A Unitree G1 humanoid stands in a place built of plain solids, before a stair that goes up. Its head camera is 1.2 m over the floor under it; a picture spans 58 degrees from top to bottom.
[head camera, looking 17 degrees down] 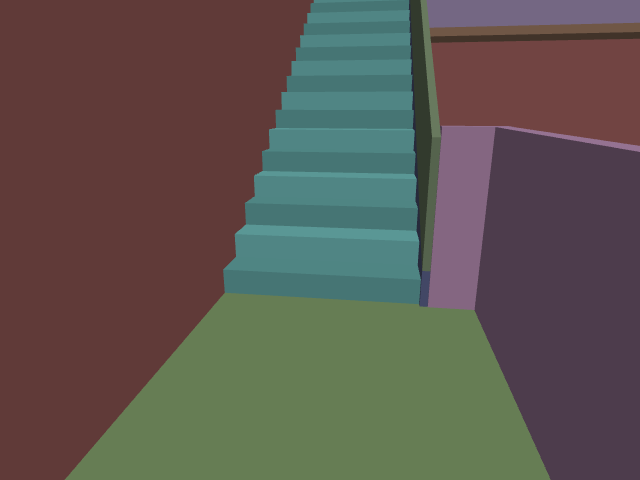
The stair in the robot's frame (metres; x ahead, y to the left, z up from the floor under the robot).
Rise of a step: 0.17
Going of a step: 0.27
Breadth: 1.29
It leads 8 degrees to the right of straight ahead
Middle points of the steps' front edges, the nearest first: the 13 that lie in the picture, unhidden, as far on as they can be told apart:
2.61 0.01 0.17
2.88 -0.03 0.34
3.14 -0.07 0.51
3.41 -0.10 0.68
3.68 -0.14 0.84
3.94 -0.18 1.01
4.21 -0.22 1.18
4.47 -0.25 1.35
4.74 -0.29 1.52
5.01 -0.33 1.69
5.27 -0.36 1.86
5.54 -0.40 2.03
5.80 -0.44 2.19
